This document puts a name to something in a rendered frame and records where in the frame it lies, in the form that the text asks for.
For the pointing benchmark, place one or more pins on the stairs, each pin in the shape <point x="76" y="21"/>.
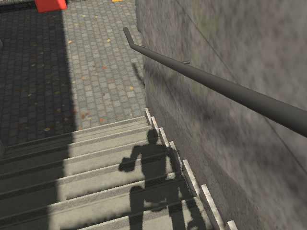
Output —
<point x="111" y="177"/>

